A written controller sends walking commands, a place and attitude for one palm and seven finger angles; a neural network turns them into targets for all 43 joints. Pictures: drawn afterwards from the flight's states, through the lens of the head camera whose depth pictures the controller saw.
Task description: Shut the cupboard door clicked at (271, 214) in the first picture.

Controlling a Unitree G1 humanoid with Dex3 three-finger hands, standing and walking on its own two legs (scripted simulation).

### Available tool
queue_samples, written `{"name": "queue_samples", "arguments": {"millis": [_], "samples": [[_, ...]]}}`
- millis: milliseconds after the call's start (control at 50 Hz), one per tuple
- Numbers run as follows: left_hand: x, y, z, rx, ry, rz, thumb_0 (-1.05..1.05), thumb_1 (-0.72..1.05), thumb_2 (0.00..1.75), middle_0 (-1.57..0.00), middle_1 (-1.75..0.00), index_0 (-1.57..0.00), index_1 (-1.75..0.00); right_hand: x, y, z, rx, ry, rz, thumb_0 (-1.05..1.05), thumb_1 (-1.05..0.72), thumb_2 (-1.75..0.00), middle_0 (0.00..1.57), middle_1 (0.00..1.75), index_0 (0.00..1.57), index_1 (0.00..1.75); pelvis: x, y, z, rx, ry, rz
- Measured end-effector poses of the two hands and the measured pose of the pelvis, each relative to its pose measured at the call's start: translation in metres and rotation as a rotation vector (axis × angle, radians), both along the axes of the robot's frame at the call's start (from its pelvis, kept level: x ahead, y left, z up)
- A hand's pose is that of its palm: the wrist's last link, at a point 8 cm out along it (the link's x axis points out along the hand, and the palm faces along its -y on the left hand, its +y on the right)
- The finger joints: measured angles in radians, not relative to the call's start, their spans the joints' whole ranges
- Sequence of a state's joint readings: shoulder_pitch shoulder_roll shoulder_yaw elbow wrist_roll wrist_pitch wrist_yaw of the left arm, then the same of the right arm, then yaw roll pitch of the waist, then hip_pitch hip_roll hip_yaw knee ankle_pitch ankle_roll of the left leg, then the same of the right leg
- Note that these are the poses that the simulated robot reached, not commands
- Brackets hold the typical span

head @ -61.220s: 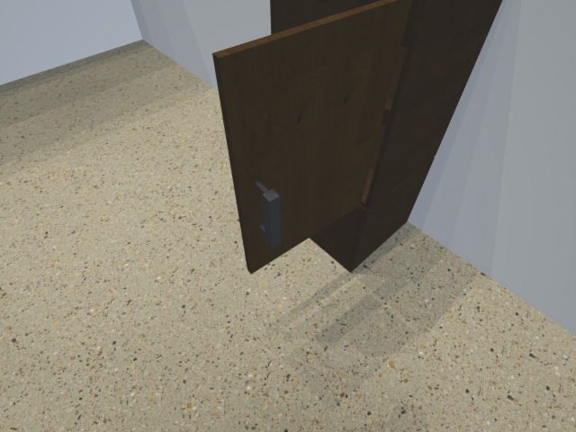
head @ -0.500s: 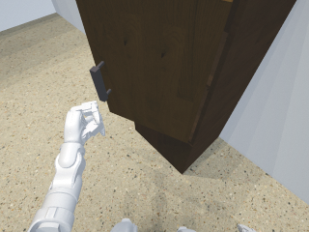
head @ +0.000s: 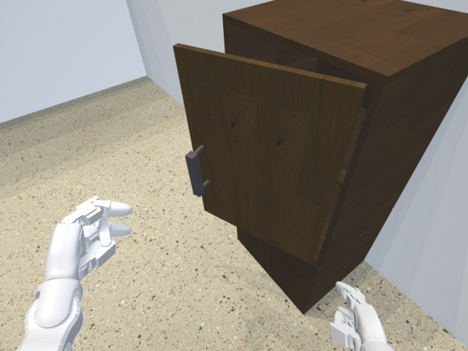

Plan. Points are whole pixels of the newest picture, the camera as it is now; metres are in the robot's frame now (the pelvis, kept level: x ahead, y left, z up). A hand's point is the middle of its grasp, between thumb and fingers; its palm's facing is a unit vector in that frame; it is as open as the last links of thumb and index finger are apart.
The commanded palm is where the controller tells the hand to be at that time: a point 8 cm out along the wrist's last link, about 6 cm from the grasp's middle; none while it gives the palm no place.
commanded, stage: draw the hand back to the body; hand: left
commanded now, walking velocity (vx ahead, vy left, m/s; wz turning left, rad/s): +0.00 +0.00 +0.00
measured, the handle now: (199, 170) +0.62 +0.18 -0.10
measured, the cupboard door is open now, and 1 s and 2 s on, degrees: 21 21 21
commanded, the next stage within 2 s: step back with the hand held close in 0.62 s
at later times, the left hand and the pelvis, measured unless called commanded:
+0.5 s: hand (57, 259) +0.19 +0.26 +0.15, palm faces +0.45 -0.80 -0.40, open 7.3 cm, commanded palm +0.14 +0.29 +0.18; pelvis +0.00 -0.01 +0.00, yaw +0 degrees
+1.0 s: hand (52, 251) +0.20 +0.26 +0.16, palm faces +0.37 -0.78 -0.50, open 7.4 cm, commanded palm +0.14 +0.30 +0.18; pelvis +0.00 +0.00 +0.00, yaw +0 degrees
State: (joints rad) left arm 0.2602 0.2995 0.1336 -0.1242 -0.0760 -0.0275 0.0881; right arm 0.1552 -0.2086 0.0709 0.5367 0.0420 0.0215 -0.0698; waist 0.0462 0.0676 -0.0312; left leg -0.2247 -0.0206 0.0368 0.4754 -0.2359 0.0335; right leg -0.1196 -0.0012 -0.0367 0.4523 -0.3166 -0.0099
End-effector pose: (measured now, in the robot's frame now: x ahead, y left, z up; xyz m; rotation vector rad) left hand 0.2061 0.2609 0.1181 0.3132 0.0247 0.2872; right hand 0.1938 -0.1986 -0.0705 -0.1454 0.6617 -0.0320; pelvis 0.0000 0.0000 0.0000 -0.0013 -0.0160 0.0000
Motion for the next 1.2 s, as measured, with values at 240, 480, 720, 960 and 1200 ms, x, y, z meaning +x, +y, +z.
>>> {"name": "queue_samples", "arguments": {"millis": [240, 480, 720, 960, 1200], "samples": [[-0.048, 0.031, 0.056, 0.179, -0.097, 0.127, 0.02, 0.89, 0.90, -0.44, -0.55, -0.44, -0.56, -0.013, -0.016, -0.013, -0.014, 0.044, -0.010, 0.01, -0.91, -0.89, 0.20, 0.30, 0.20, 0.30, 0.007, -0.003, 0.002, 0.001, -0.016, 0.002], [-0.060, 0.030, 0.050, 0.159, -0.101, 0.169, 0.01, 0.89, 0.90, -0.24, -0.33, -0.24, -0.34, -0.018, -0.034, -0.013, -0.044, 0.035, -0.037, 0.01, -0.91, -0.89, 0.20, 0.30, 0.20, 0.30, 0.002, -0.008, 0.002, 0.006, -0.024, 0.006], [-0.055, 0.023, 0.061, 0.185, -0.142, 0.119, 0.01, 0.89, 0.90, -0.21, -0.30, -0.21, -0.31, -0.016, -0.033, -0.006, -0.030, -0.008, -0.049, 0.01, -0.91, -0.89, 0.20, 0.30, 0.20, 0.30, 0.002, -0.012, 0.003, 0.004, -0.029, -0.005], [-0.049, 0.035, 0.062, 0.257, -0.126, 0.079, 0.01, 0.89, 0.90, -0.21, -0.30, -0.21, -0.31, -0.031, -0.041, -0.018, -0.070, 0.096, -0.109, 0.01, -0.91, -0.89, 0.20, 0.30, 0.20, 0.30, -0.003, 0.000, 0.000, -0.009, 0.034, 0.000], [-0.065, 0.053, 0.063, 0.292, -0.129, 0.026, 0.01, 0.89, 0.90, -0.21, -0.30, -0.21, -0.31, -0.063, -0.031, -0.011, -0.100, 0.111, -0.160, 0.01, -0.91, -0.89, 0.20, 0.30, 0.20, 0.30, -0.029, 0.017, -0.003, -0.013, 0.047, -0.021]]}}
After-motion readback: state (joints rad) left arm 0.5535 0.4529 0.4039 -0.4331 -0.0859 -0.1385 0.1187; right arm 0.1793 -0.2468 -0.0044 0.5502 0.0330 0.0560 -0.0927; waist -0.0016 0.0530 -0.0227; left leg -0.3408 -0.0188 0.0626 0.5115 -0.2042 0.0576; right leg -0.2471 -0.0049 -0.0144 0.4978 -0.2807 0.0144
